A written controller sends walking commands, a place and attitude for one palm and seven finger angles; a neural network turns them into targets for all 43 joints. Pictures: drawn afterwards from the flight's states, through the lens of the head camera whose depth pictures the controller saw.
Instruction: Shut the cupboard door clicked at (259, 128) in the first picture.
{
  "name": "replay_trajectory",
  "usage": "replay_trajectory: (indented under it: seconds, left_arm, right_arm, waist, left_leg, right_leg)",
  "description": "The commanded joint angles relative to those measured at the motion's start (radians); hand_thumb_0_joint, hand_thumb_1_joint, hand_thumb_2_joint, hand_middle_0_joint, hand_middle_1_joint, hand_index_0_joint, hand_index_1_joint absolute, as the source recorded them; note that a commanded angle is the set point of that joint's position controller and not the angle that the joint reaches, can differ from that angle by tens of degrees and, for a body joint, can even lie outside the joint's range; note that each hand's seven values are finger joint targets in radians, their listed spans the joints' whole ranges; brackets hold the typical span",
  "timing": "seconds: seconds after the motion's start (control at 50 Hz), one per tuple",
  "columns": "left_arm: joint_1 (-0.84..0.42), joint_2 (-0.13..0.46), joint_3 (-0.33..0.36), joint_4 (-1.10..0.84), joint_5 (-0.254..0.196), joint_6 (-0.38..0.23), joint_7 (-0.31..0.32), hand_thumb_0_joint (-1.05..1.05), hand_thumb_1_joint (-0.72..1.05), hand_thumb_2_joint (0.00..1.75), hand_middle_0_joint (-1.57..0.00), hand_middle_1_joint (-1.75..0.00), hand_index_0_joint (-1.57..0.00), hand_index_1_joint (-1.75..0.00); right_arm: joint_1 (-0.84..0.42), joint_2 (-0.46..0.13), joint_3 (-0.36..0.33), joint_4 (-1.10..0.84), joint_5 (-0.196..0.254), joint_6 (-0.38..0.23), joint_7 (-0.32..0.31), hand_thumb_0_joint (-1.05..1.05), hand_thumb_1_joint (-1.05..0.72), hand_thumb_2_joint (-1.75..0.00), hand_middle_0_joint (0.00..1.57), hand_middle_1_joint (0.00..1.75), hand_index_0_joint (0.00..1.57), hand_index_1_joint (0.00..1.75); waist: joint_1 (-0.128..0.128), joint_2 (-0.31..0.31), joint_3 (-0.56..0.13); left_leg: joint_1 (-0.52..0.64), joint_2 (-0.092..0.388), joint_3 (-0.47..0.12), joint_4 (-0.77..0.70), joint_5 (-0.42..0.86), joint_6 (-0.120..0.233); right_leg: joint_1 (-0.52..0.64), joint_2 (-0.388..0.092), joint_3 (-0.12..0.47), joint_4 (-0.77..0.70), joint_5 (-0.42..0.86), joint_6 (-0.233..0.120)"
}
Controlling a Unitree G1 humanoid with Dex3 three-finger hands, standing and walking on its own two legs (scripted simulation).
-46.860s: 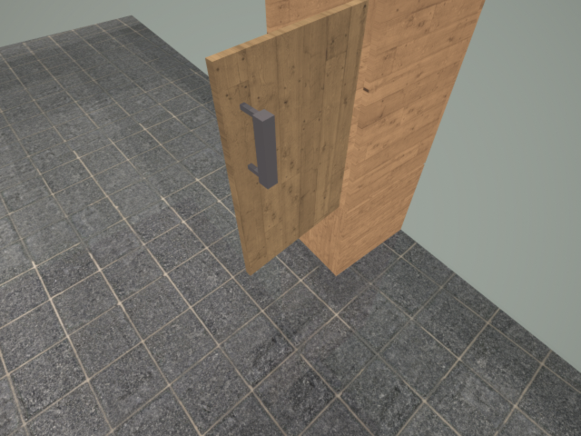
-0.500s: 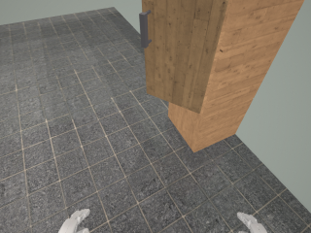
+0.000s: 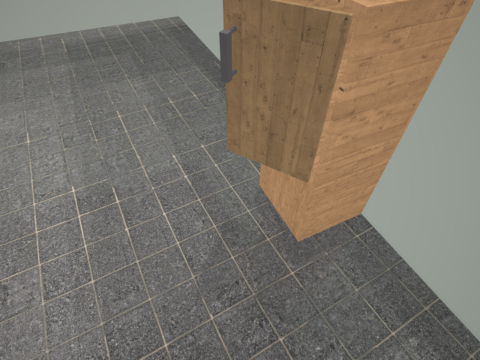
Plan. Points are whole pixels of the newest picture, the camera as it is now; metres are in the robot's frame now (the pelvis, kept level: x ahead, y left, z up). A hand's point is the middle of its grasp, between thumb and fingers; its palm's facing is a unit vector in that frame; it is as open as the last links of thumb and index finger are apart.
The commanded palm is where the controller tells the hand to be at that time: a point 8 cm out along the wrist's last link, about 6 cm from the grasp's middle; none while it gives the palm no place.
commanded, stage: let the arm hang, fingers relaxed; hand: left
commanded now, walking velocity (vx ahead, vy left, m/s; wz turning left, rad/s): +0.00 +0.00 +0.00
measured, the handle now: (230, 54) +0.94 +0.08 +0.08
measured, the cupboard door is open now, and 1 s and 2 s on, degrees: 34 34 34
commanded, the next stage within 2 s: look to check the result in 0.36 s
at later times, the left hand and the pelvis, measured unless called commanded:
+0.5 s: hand out of the picture +0.07 +0.23 -0.16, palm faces -0.01 -0.95 -0.30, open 7.4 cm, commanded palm none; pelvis +0.01 +0.00 +0.00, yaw +0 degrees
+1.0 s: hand out of the picture +0.08 +0.22 -0.16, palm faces -0.01 -0.95 -0.32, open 7.4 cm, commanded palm none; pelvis +0.03 -0.02 +0.00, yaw +0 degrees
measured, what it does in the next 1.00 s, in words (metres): stands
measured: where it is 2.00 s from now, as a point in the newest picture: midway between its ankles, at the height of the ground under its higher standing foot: outside the picture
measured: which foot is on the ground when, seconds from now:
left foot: down 0.00-1.00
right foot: down 0.00-1.00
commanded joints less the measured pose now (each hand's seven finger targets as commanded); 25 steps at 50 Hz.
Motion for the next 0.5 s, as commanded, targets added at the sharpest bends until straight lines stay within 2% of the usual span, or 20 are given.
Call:
replay_trajectory:
  seconds: [0.0, 0.14, 0.24, 0.34, 0.48]
  left_arm:
    - [-0.032, 0.153, 0.023, -0.053, 0.005, -0.016, 0.012, 0.0, 0.9, 0.9, -0.2, -0.3, -0.2, -0.3]
    - [-0.061, 0.168, 0.028, -0.065, 0.006, -0.018, 0.011, 0.0, 0.9, 0.9, -0.2, -0.3, -0.2, -0.3]
    - [-0.077, 0.174, 0.029, -0.073, 0.006, -0.025, 0.012, 0.0, 0.9, 0.9, -0.2, -0.3, -0.2, -0.3]
    - [-0.093, 0.178, 0.03, -0.072, 0.006, -0.025, 0.012, 0.0, 0.9, 0.9, -0.2, -0.3, -0.2, -0.3]
    - [-0.096, 0.188, 0.028, -0.068, 0.005, -0.029, 0.013, 0.0, 0.9, 0.9, -0.2, -0.3, -0.2, -0.3]
  right_arm:
    - [-0.03, -0.183, -0.031, -0.052, -0.002, -0.02, -0.009, 0.0, -0.9, -0.9, 0.2, 0.3, 0.2, 0.3]
    - [-0.053, -0.193, -0.031, -0.05, -0.003, -0.027, -0.006, 0.0, -0.9, -0.9, 0.2, 0.3, 0.2, 0.3]
    - [-0.065, -0.202, -0.029, -0.054, -0.002, -0.034, -0.007, 0.0, -0.9, -0.9, 0.2, 0.3, 0.2, 0.3]
    - [-0.083, -0.21, -0.029, -0.056, -0.002, -0.033, -0.008, 0.0, -0.9, -0.9, 0.2, 0.3, 0.2, 0.3]
    - [-0.093, -0.224, -0.027, -0.058, -0.001, -0.032, -0.009, 0.0, -0.9, -0.9, 0.2, 0.3, 0.2, 0.3]
  waist:
    - [0.001, -0.027, 0.033]
    - [0.005, -0.011, 0.01]
    - [0.003, -0.005, -0.034]
    - [0.0, -0.001, -0.015]
    - [-0.003, -0.001, -0.043]
  left_leg:
    - [0.027, 0.112, -0.129, -0.101, -0.041, 0.016]
    - [0.035, 0.114, -0.131, -0.112, -0.007, 0.014]
    - [0.065, 0.119, -0.129, -0.101, 0.088, 0.013]
    - [0.072, 0.119, -0.128, -0.104, 0.095, 0.01]
    - [0.102, 0.121, -0.126, -0.101, 0.122, 0.008]
  right_leg:
    - [-0.102, -0.135, 0.13, -0.109, -0.036, -0.032]
    - [-0.079, -0.138, 0.125, -0.099, 0.006, -0.026]
    - [-0.042, -0.144, 0.122, -0.093, 0.099, -0.023]
    - [-0.046, -0.145, 0.121, -0.107, 0.108, -0.021]
    - [-0.029, -0.149, 0.13, -0.115, 0.151, -0.022]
